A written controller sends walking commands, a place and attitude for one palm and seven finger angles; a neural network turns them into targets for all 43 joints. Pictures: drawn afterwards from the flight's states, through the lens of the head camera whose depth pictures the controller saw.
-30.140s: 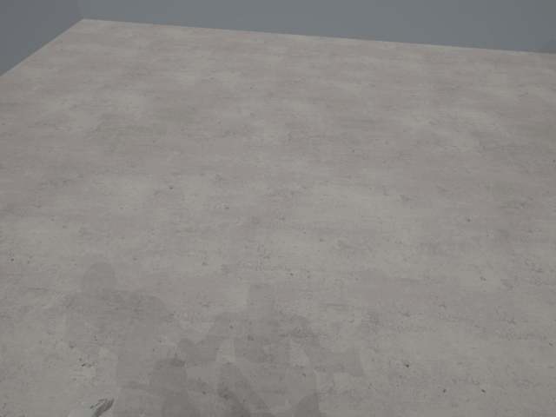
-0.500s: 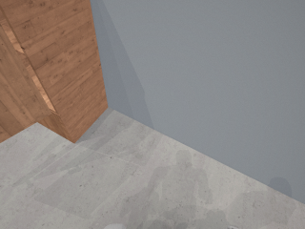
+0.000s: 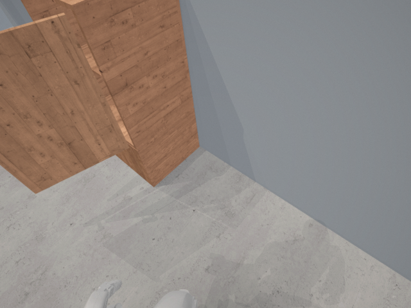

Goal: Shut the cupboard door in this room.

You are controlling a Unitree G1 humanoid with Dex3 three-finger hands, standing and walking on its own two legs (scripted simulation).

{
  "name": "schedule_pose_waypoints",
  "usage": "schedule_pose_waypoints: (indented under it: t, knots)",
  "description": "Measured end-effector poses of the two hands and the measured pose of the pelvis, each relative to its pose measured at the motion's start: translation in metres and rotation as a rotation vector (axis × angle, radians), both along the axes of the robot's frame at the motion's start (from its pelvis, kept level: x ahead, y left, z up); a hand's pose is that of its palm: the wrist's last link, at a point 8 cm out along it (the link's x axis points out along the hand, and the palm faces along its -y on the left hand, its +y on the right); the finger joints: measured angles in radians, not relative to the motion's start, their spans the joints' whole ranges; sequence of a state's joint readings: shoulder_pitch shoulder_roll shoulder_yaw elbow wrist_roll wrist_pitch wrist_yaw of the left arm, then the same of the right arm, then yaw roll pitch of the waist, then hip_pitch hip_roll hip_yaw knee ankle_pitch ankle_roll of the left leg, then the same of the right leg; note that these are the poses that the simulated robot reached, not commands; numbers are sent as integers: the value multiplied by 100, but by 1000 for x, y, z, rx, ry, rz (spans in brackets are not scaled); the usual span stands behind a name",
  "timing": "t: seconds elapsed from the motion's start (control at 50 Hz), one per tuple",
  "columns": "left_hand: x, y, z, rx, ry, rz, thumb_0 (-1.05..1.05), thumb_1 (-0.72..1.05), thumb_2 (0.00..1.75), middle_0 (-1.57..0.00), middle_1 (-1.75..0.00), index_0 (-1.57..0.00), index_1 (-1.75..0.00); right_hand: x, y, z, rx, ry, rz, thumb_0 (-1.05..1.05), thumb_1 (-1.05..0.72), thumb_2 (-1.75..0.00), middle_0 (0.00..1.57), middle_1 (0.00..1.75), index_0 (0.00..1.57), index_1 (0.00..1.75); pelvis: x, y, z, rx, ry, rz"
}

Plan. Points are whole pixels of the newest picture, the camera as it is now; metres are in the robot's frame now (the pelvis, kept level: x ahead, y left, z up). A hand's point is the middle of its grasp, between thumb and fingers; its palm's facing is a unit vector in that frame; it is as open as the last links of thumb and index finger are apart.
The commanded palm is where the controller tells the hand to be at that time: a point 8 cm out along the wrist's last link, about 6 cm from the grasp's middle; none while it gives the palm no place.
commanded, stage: turn to face it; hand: left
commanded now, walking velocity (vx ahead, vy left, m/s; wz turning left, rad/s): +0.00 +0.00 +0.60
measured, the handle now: out of the picture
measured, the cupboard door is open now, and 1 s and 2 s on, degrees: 75 75 75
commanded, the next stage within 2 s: take the last steps up to it in 0.84 s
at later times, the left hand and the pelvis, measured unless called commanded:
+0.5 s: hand out of the picture -0.04 +0.28 -0.17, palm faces +0.31 -0.92 -0.25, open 7.4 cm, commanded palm none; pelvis -0.02 +0.05 +0.01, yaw +17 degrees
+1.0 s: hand out of the picture -0.03 +0.21 -0.14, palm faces +0.44 -0.86 -0.27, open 7.4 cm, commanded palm none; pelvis -0.02 +0.00 +0.01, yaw +27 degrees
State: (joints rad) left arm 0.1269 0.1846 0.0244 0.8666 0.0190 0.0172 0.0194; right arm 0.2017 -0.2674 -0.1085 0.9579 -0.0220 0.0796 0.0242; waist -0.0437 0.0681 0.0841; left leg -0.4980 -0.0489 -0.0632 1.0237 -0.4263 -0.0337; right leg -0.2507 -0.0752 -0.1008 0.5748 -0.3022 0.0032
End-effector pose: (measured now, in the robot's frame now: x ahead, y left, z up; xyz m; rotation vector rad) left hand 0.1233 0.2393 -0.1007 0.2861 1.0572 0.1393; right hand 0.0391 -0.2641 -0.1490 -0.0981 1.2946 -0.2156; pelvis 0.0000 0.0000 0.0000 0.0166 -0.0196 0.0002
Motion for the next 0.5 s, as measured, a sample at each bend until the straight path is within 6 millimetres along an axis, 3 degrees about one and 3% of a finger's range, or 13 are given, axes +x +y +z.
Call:
schedule_pose_waypoints:
  t: [0.1,0.2,0.34,0.38,0.44,0.5]
  knots:
    - [-40,-4,-4,-27,58,77,0,91,89,-20,-30,-20,-30,15,-8,10,-15,-2,67,1,-91,-90,20,30,20,30,-2,-4,6,13,-4,69]
    - [-83,6,-18,-61,111,174,0,91,89,-21,-30,-20,-30,38,3,17,-41,13,167,1,-91,-90,20,30,19,30,-6,2,5,10,4,141]
    - [-157,52,-53,-95,215,335,0,91,89,-21,-30,-20,-30,93,54,23,-94,-77,338,1,-91,-90,20,30,19,30,-15,33,-12,-14,17,232]
    - [-174,64,-55,-90,260,368,0,91,89,-21,-30,-20,-30,103,71,30,-93,-112,372,1,-91,-90,20,30,20,30,-17,38,-10,-17,15,239]
    - [-184,77,-47,-84,282,404,1,91,89,-20,-30,-20,-30,108,88,41,-95,-137,402,1,-91,-90,20,30,20,30,-19,46,0,-45,14,266]
    - [-182,86,-37,-82,243,423,1,91,89,-20,-30,-19,-30,108,101,45,-88,-132,430,1,-90,-90,20,30,20,30,-21,51,7,-58,12,294]
